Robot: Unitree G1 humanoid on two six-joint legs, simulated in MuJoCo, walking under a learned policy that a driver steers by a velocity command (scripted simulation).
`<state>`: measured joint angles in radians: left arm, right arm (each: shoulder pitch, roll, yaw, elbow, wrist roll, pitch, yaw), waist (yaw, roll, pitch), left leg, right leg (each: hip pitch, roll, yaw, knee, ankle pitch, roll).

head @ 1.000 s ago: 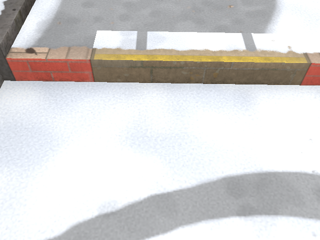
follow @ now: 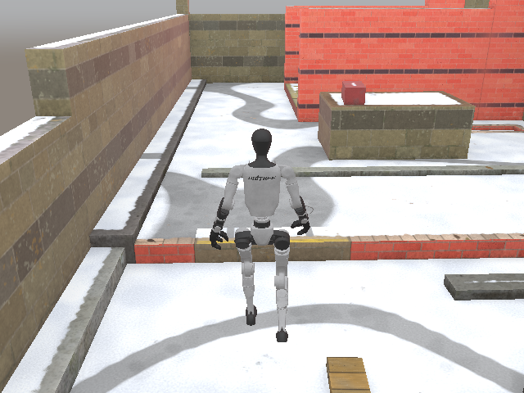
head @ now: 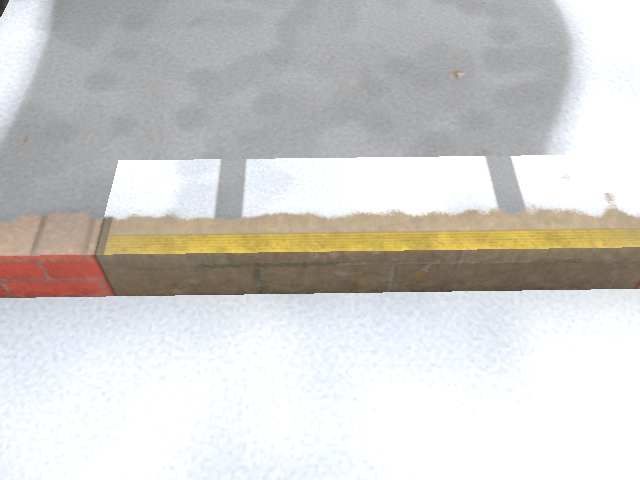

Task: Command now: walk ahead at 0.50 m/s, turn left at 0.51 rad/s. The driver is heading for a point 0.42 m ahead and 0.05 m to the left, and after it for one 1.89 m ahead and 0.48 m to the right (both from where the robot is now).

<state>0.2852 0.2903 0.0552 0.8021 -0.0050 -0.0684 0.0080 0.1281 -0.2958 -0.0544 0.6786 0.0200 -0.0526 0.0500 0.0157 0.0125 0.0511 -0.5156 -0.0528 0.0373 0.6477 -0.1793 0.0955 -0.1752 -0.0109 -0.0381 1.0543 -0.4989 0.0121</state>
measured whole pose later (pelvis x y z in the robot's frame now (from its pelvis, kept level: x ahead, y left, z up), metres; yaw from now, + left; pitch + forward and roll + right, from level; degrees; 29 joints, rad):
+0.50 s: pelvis +0.29 -0.03 +0.02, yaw +13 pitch +1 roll +1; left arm 0.22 0.28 0.02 0.74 0.03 -0.07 -0.01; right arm 0.33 -0.32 -0.07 0.77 -0.03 -0.03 0.02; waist -0.01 0.02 0.02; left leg -0.28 -0.10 -0.10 0.99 -0.42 0.06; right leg -0.36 0.03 0.00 0.53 -0.19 -0.04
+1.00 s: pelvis +0.52 +0.04 +0.03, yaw -1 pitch +1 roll +0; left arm 0.31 0.30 0.06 0.86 0.03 -0.02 -0.02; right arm 0.18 -0.26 -0.01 0.73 -0.04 -0.06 -0.01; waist 0.03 -0.04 0.02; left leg -0.26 -0.01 0.08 0.42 -0.18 0.04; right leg -0.39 0.03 0.04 1.03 -0.37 -0.04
